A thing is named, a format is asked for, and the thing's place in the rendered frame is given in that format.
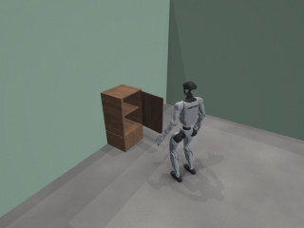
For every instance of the robot right hand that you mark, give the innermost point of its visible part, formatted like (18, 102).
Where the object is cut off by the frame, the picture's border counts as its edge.
(197, 125)

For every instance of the left robot foot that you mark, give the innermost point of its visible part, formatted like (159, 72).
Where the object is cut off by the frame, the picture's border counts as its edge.
(178, 178)

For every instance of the robot left thigh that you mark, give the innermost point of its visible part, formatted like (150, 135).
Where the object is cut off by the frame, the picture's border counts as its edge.
(174, 142)

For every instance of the right robot upper arm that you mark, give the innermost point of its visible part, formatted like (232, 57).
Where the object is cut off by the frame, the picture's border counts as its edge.
(201, 107)

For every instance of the cupboard door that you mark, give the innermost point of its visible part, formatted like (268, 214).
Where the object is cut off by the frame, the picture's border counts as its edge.
(152, 111)

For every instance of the robot left hand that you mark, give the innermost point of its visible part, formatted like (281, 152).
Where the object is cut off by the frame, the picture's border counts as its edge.
(159, 139)

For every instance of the left robot upper arm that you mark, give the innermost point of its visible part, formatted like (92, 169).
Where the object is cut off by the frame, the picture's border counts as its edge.
(177, 111)

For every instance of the robot left forearm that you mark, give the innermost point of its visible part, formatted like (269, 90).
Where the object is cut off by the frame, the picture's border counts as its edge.
(167, 130)

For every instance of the robot right forearm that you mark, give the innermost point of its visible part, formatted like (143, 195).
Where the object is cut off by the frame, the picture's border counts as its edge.
(200, 119)

